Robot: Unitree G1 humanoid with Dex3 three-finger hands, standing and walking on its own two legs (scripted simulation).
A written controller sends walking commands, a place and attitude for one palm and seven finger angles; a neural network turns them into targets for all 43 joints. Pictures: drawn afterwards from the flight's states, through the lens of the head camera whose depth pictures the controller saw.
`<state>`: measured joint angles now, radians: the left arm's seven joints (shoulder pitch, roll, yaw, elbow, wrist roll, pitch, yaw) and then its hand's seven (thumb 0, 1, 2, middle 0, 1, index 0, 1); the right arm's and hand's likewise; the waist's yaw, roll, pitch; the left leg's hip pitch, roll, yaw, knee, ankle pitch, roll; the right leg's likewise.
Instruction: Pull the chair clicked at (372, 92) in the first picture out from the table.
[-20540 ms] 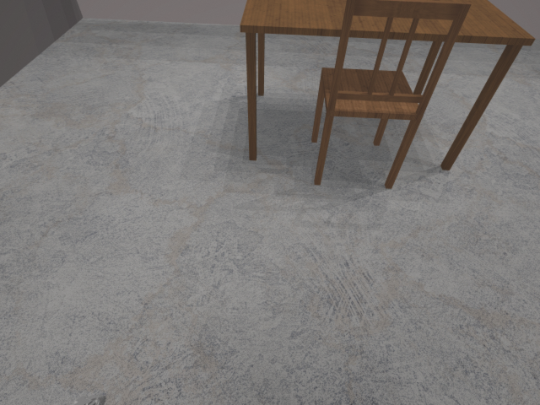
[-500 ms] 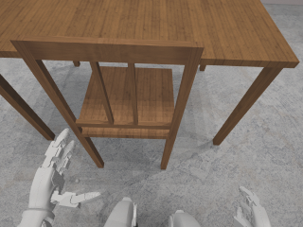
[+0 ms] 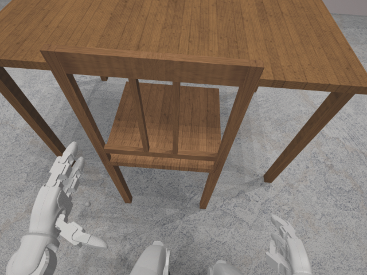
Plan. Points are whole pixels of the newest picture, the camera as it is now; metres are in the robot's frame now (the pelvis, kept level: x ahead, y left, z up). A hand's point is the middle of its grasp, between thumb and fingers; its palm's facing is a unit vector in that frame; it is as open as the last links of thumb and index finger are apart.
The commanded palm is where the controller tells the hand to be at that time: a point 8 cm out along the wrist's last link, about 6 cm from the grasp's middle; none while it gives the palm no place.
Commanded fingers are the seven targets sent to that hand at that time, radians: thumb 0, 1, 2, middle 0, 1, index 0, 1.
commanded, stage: raise the hand toward the chair's back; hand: left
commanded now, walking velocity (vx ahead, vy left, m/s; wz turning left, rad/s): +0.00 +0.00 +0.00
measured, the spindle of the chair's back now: (141, 120) +0.48 +0.15 +0.01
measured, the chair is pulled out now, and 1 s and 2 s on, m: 0.00 0.00 0.00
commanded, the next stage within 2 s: aim the fingers beside a spindle in 0.56 s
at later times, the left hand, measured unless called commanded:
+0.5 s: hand (93, 198) +0.25 +0.20 +0.05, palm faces +0.03 -1.00 -0.08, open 17.0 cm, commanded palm +0.23 +0.25 +0.05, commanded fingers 0.00 -0.50 0.30 -0.06 -0.08 -0.06 -0.08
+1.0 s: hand (110, 191) +0.27 +0.17 +0.04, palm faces +0.01 -1.00 -0.07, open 17.0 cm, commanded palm +0.25 +0.23 +0.04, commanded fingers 0.00 -0.50 0.30 -0.06 -0.08 -0.06 -0.08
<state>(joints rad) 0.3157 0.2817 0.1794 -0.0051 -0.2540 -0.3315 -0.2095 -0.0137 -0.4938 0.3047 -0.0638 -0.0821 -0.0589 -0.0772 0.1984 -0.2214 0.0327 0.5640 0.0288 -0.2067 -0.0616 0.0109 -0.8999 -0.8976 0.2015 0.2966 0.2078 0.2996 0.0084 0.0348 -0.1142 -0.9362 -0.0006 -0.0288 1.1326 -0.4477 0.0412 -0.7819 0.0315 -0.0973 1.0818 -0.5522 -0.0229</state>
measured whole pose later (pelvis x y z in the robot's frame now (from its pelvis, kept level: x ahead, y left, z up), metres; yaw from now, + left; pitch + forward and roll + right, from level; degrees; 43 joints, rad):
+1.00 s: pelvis +0.00 -0.02 +0.00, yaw +0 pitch +16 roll -3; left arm 0.21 0.26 0.17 0.09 -0.24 -0.35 -0.20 -0.02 -0.50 0.30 -0.06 -0.08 -0.06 -0.08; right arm 0.20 -0.25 0.01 0.60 0.02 -0.23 -0.05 0.01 -0.90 -0.90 0.20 0.30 0.21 0.30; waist -0.01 0.03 -0.12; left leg -0.96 0.01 -0.03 1.14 -0.45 0.02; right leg -0.83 0.04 -0.09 1.11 -0.57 -0.05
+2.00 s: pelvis -0.01 -0.02 -0.03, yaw -1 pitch +20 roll -2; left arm -0.04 0.20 0.09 0.30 -0.15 -0.41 -0.07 -0.02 -0.50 0.30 -0.06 -0.08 -0.06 -0.08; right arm 0.19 -0.24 0.01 0.61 0.00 -0.15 -0.02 0.01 -0.90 -0.90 0.20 0.30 0.21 0.30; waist -0.02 0.03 -0.15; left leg -1.12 0.01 -0.01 1.25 -0.48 0.02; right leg -0.99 0.04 -0.08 1.24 -0.60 -0.05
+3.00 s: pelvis -0.01 -0.02 -0.04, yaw -1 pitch +21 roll -3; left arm -0.16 0.20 0.11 0.40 -0.13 -0.42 -0.06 -0.02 -0.50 0.30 -0.06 -0.08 -0.06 -0.08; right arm 0.18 -0.25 0.01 0.62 0.00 -0.12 -0.02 0.01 -0.90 -0.90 0.20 0.30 0.21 0.30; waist -0.02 0.04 -0.15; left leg -1.17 0.01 -0.02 1.28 -0.49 0.02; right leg -1.04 0.04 -0.08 1.28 -0.61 -0.05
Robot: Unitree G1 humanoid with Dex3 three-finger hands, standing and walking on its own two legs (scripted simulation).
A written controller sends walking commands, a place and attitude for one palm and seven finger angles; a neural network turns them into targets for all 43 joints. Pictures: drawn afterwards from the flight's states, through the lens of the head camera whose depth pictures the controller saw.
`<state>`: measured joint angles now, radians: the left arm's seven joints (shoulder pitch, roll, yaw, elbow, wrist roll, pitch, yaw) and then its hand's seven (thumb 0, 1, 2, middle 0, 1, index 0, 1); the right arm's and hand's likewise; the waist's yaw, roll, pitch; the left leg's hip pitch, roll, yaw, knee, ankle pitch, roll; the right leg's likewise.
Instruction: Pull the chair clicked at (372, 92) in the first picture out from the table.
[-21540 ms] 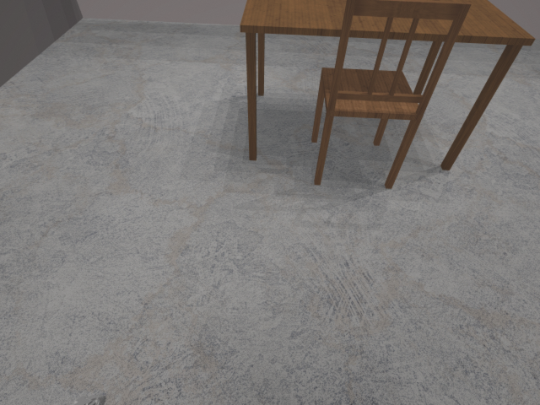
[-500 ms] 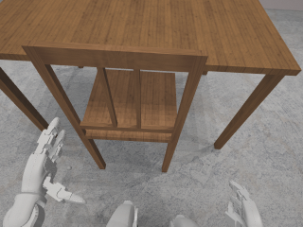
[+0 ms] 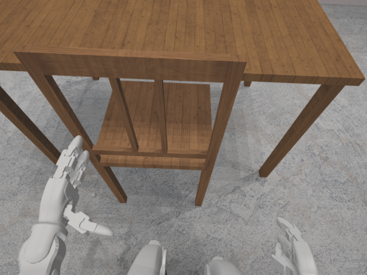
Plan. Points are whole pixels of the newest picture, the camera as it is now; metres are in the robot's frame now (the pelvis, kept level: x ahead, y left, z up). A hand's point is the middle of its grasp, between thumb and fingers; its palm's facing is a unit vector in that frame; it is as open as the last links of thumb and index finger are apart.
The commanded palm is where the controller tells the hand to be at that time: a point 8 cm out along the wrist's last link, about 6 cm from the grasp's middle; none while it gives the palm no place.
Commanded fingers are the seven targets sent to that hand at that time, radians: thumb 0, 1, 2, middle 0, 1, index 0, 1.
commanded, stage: aim the fingers beside a spindle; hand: left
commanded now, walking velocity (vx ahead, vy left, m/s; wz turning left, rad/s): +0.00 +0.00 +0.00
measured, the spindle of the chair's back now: (126, 120) +0.47 +0.18 +0.01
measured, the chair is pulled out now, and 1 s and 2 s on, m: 0.00 0.00 0.00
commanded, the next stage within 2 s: push the fingers through the gap in 1.66 s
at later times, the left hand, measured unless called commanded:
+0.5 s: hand (109, 187) +0.29 +0.17 +0.02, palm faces +0.02 -1.00 -0.07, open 17.0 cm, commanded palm +0.27 +0.22 +0.02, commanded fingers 0.00 -0.50 0.30 -0.06 -0.08 -0.06 -0.08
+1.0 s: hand (122, 178) +0.31 +0.16 +0.00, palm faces +0.01 -1.00 -0.06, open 17.0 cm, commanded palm +0.29 +0.20 +0.00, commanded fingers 0.00 -0.50 0.30 -0.06 -0.08 -0.06 -0.08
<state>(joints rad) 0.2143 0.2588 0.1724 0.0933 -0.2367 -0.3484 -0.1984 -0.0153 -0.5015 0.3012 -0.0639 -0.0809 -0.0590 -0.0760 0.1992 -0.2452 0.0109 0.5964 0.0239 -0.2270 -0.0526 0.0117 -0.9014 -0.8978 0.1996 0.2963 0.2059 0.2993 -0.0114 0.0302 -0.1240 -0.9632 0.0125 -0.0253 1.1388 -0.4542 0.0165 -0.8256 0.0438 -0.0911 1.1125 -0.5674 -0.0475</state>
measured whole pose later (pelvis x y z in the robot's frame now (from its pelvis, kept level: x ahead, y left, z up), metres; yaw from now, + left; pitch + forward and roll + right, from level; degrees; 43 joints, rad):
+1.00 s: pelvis -0.01 +0.00 -0.03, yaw -1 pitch +20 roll -2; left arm -0.04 0.20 0.09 0.30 -0.15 -0.41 -0.07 -0.02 -0.50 0.30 -0.06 -0.08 -0.06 -0.08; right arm 0.19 -0.24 0.01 0.61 0.00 -0.15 -0.02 0.01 -0.90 -0.90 0.20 0.30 0.21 0.30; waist -0.02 0.03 -0.15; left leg -1.12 0.01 -0.01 1.25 -0.48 0.02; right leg -0.99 0.04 -0.08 1.24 -0.60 -0.05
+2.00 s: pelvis -0.01 +0.00 -0.03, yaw -1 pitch +21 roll -3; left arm -0.16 0.20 0.11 0.40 -0.13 -0.42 -0.06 -0.02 -0.50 0.30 -0.06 -0.08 -0.06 -0.08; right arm 0.18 -0.25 0.01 0.62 0.00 -0.12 -0.02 0.01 -0.90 -0.90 0.20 0.30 0.21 0.30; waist -0.02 0.04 -0.15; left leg -1.17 0.01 -0.02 1.28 -0.49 0.02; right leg -1.04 0.04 -0.08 1.28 -0.61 -0.05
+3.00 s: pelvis -0.01 +0.00 -0.04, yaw -2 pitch +25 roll -2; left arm -0.61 0.29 0.28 0.90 -0.09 -0.49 -0.07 -0.02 -0.50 0.30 -0.06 -0.08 -0.06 -0.08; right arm 0.26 -0.26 0.00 0.68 -0.02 -0.08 0.01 0.01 -0.90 -0.90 0.20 0.30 0.20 0.30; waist -0.09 0.04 -0.16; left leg -1.25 0.03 0.00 1.29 -0.48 0.01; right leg -1.13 0.06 -0.07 1.30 -0.60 -0.05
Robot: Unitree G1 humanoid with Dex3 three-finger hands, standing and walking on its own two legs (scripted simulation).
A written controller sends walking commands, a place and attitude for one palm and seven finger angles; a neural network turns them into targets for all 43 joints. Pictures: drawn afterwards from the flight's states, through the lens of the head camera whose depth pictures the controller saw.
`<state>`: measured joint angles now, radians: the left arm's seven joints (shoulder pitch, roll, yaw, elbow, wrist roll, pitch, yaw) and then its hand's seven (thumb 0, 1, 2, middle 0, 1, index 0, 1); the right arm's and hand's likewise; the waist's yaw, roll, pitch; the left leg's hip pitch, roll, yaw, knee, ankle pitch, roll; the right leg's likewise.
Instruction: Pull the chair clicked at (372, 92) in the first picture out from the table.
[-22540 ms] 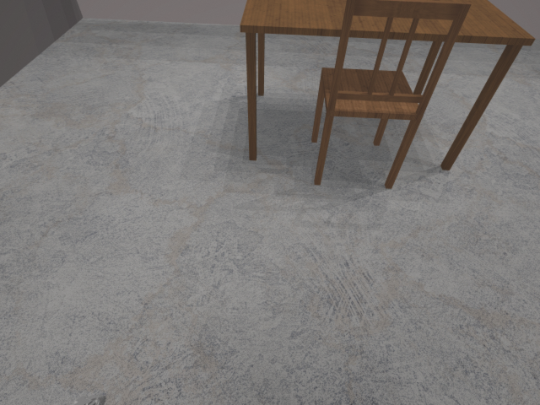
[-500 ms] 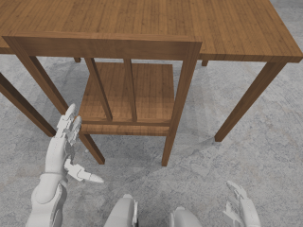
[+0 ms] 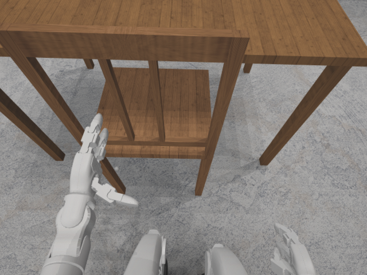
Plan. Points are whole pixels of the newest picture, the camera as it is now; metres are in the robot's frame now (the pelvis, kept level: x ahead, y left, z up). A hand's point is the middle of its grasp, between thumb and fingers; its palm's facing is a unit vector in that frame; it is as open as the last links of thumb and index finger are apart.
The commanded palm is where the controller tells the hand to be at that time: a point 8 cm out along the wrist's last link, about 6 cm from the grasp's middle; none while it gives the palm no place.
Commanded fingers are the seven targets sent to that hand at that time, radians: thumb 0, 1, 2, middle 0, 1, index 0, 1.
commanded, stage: aim the fingers beside a spindle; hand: left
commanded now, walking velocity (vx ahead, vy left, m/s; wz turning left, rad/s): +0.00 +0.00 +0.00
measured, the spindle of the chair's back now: (120, 106) +0.48 +0.18 +0.03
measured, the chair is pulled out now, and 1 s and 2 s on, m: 0.00 0.00 0.00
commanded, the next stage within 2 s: push the fingers through the gap in 0.66 s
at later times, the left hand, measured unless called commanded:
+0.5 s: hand (121, 172) +0.32 +0.15 +0.02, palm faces +0.01 -1.00 -0.05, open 17.0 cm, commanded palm +0.30 +0.20 +0.02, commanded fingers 0.00 -0.50 0.30 -0.06 -0.08 -0.06 -0.08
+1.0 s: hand (121, 159) +0.35 +0.16 +0.02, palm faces +0.02 -1.00 -0.06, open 17.0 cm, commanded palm +0.33 +0.20 +0.02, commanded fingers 0.00 -0.50 0.30 -0.06 -0.08 -0.06 -0.08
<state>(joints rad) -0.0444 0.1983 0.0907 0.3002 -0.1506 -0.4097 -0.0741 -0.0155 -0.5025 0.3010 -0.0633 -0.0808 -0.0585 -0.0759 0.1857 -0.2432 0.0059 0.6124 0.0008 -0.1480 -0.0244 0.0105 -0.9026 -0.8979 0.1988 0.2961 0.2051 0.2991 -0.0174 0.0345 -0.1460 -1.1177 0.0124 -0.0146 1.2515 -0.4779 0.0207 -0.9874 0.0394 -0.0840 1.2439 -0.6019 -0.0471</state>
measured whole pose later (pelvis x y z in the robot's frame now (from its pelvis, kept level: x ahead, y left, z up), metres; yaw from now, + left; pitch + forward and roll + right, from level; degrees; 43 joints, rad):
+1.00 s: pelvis +0.00 +0.00 -0.01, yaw +0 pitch +21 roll -3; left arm -0.16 0.20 0.11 0.40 -0.13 -0.42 -0.06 -0.02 -0.50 0.30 -0.06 -0.08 -0.06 -0.08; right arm 0.18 -0.25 0.01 0.62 0.00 -0.12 -0.02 0.01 -0.90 -0.90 0.20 0.30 0.21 0.30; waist -0.02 0.04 -0.15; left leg -1.17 0.01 -0.02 1.28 -0.49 0.02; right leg -1.04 0.04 -0.08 1.28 -0.61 -0.05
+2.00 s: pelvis +0.00 -0.01 -0.01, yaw -1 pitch +25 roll -2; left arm -0.61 0.29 0.28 0.90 -0.09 -0.49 -0.07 -0.02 -0.50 0.30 -0.06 -0.08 -0.06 -0.08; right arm 0.26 -0.26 0.00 0.68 -0.02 -0.08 0.01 0.01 -0.90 -0.90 0.20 0.30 0.20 0.30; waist -0.09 0.04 -0.16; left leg -1.25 0.03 0.00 1.29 -0.48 0.01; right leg -1.13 0.06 -0.07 1.30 -0.60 -0.05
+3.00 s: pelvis +0.00 +0.00 -0.01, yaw -2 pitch +24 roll -3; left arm -0.57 0.26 0.25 0.85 -0.09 -0.50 -0.04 -0.01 -0.25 0.41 -0.39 -1.09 -0.36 -1.09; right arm 0.26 -0.25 0.00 0.67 -0.02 -0.06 0.03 0.01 -0.90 -0.90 0.20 0.30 0.20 0.30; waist -0.08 0.04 -0.17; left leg -1.23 0.03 -0.01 1.28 -0.47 0.02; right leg -1.11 0.05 -0.07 1.28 -0.59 -0.05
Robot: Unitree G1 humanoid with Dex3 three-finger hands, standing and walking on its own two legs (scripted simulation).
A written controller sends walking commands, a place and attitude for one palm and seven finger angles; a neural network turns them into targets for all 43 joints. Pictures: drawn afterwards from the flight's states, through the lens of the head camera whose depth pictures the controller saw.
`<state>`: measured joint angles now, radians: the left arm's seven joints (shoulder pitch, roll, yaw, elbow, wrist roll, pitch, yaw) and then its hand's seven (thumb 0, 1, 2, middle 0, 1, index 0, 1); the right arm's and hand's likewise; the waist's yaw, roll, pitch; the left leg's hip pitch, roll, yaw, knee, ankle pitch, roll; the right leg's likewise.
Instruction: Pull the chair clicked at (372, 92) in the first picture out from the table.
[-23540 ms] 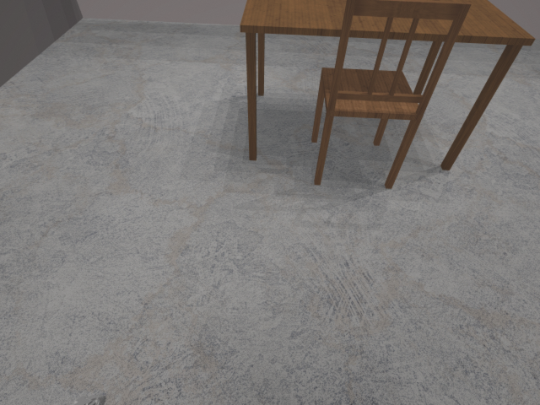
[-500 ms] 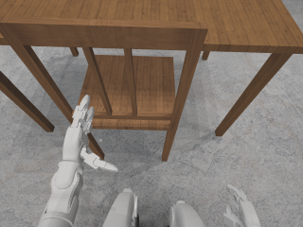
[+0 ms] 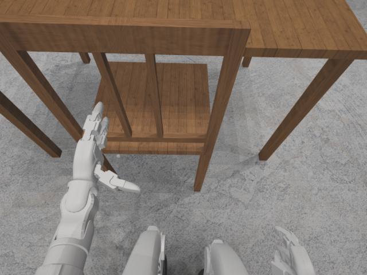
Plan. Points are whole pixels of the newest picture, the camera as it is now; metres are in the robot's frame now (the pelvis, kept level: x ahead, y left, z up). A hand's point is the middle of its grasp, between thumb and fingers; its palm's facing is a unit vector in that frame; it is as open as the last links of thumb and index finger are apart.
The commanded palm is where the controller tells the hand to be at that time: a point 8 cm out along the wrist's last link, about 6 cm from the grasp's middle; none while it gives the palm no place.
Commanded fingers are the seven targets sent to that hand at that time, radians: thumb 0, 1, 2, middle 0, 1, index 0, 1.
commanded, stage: push the fingers through the gap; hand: left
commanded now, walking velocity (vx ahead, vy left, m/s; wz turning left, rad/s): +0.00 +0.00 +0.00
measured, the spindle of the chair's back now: (117, 102) +0.48 +0.18 +0.04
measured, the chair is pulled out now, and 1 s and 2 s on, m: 0.00 0.00 0.00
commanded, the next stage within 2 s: hook a spindle and tug to test in 1.36 s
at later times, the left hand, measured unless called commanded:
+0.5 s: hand (124, 133) +0.41 +0.15 +0.02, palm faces +0.04 -1.00 -0.07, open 17.0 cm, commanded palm +0.39 +0.20 +0.03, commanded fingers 0.00 -0.50 0.30 -0.06 -0.08 -0.06 -0.08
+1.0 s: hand (127, 117) +0.45 +0.15 +0.02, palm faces +0.06 -1.00 -0.06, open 17.0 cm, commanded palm +0.43 +0.20 +0.02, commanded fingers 0.00 -0.50 0.30 -0.06 -0.08 -0.06 -0.08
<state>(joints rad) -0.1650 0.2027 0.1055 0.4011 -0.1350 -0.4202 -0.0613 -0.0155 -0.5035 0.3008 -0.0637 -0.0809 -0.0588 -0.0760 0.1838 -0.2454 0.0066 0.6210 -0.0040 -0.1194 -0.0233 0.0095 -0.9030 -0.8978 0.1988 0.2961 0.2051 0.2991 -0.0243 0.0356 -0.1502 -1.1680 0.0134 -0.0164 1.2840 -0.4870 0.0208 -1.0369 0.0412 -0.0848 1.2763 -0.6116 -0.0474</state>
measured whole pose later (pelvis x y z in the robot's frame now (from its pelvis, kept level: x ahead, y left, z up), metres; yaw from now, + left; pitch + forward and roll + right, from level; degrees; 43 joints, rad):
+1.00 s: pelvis +0.00 -0.01 -0.01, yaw -1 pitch +25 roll -2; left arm -0.61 0.29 0.28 0.90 -0.09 -0.49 -0.07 -0.02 -0.50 0.30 -0.06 -0.08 -0.06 -0.08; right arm 0.26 -0.26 0.00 0.68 -0.02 -0.08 0.01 0.01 -0.90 -0.90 0.20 0.30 0.20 0.30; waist -0.09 0.04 -0.16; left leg -1.25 0.03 0.00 1.29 -0.48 0.01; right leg -1.13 0.06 -0.07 1.30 -0.60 -0.05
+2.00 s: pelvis +0.00 +0.00 +0.00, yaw -1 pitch +24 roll -3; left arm -0.57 0.26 0.25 0.85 -0.09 -0.50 -0.04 -0.01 -0.25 0.41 -0.39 -1.09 -0.36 -1.09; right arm 0.26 -0.25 0.00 0.67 -0.02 -0.06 0.03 0.01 -0.90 -0.90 0.20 0.30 0.20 0.30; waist -0.08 0.04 -0.17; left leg -1.23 0.03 -0.01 1.28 -0.47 0.02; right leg -1.11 0.05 -0.07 1.28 -0.59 -0.05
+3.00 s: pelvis +0.02 +0.00 +0.01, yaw -2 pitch +24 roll -2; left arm -0.34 0.21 0.19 0.60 -0.13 -0.45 -0.05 0.01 0.79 0.81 -0.40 -1.38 -0.40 -1.43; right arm 0.23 -0.24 -0.01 0.62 -0.01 -0.03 0.03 0.01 -0.90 -0.90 0.20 0.30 0.20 0.30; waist -0.06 0.03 -0.18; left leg -1.16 0.03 0.01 1.25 -0.50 0.02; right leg -1.04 0.06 -0.05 1.24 -0.61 -0.04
